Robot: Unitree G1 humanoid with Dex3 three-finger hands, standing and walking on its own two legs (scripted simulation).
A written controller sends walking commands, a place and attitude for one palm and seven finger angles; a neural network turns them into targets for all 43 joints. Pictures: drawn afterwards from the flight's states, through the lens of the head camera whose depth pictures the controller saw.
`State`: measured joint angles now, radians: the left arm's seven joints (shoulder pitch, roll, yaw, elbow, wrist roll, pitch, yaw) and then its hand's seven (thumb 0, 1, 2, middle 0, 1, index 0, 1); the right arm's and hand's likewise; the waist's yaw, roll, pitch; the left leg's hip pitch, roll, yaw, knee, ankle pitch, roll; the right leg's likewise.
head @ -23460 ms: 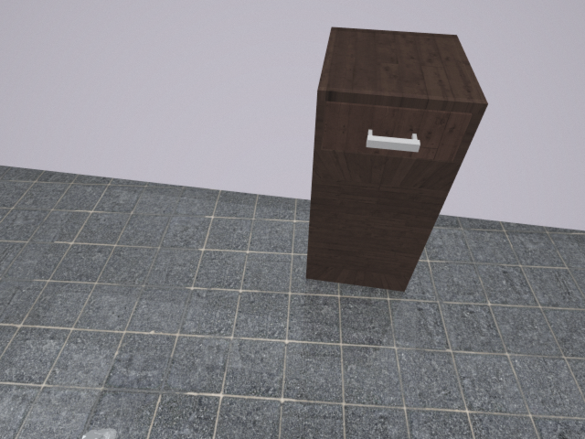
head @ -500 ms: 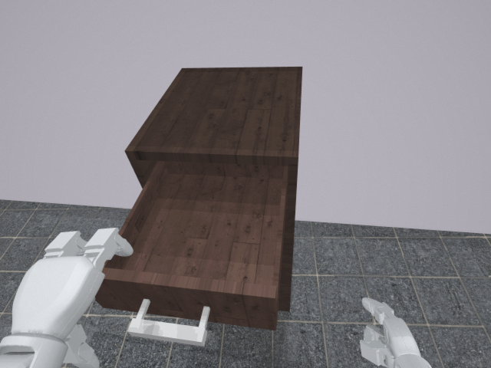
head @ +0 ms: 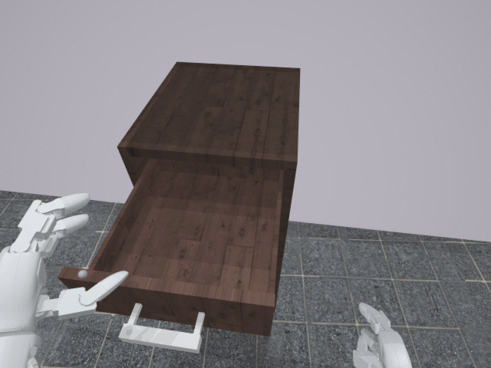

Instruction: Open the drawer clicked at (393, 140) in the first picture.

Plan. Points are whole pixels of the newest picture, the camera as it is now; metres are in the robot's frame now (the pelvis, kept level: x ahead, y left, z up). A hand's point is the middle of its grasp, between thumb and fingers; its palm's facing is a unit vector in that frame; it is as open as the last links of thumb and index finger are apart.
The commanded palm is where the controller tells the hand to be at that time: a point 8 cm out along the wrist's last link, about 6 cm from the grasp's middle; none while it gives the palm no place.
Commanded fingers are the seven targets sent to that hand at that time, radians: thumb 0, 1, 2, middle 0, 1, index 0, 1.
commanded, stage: draw the hand back to the body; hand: left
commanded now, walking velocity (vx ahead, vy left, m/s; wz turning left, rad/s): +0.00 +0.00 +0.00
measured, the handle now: (164, 325) +0.19 +0.17 -0.05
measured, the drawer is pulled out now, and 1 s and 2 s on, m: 0.30 0.30 0.30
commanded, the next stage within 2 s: step back with the hand held close in 0.48 s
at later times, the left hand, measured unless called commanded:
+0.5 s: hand (74, 277) +0.17 +0.22 +0.16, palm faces +0.39 -0.82 -0.41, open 7.6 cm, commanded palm +0.12 +0.27 +0.17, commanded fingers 0.00 0.90 0.90 -0.20 -0.30 -0.20 -0.30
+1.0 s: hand (68, 293) +0.16 +0.23 +0.15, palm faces +0.27 -0.80 -0.54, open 7.4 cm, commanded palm +0.09 +0.28 +0.17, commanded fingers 0.00 0.90 0.90 -0.20 -0.30 -0.20 -0.30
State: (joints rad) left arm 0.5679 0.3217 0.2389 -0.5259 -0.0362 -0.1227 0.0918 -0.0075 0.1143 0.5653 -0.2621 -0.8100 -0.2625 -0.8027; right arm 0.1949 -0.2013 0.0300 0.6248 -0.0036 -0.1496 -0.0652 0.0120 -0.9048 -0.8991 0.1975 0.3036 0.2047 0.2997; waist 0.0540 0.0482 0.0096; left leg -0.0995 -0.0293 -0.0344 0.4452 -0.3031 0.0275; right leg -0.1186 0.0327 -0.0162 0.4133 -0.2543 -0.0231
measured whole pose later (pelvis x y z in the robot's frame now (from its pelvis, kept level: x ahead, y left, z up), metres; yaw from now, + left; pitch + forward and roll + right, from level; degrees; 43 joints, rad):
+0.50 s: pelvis +0.00 -0.01 +0.00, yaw +0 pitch -3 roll +0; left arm 0.54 0.32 0.28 -0.48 -0.05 -0.10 0.10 0.01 0.85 0.88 -0.21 -0.33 -0.21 -0.33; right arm 0.18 -0.20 0.03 0.63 0.01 -0.13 -0.07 0.01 -0.91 -0.90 0.20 0.30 0.20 0.30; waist 0.06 0.07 0.01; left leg -0.09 -0.02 -0.05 0.42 -0.29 0.01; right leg -0.11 0.04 -0.03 0.40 -0.24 -0.04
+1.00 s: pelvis -0.04 +0.00 +0.00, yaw +0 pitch +2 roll +0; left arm 0.66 0.41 0.37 -0.58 -0.03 -0.20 0.12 0.01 0.89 0.90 -0.21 -0.31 -0.21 -0.30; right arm 0.17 -0.22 -0.04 0.55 0.02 -0.04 -0.08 0.01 -0.91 -0.90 0.20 0.30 0.20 0.30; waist -0.03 0.01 0.03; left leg -0.29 -0.03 -0.03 0.51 -0.26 0.02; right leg -0.31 0.03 -0.02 0.49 -0.22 -0.03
